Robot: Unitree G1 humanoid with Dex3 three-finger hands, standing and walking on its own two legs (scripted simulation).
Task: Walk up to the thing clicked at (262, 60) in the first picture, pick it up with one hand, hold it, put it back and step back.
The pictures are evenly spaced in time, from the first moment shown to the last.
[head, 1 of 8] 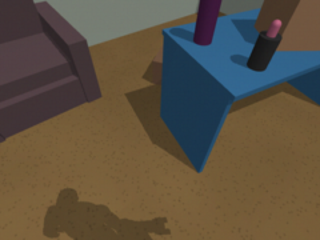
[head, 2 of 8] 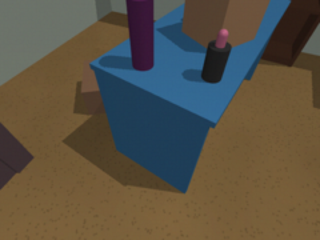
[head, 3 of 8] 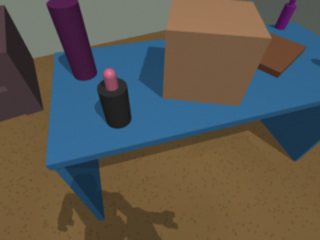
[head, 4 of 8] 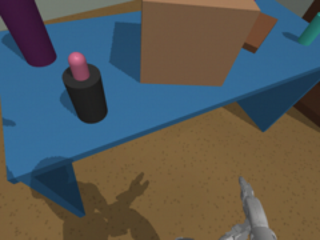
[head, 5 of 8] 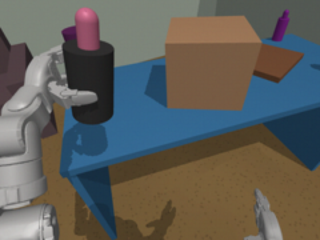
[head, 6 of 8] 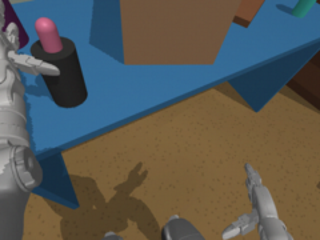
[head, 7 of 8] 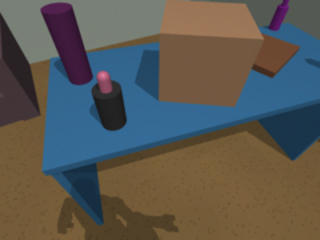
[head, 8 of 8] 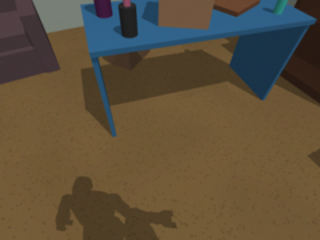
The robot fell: no
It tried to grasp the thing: yes
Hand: left
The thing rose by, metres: 0.24
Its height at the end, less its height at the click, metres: +0.00
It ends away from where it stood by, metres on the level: 0.01
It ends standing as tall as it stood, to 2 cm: yes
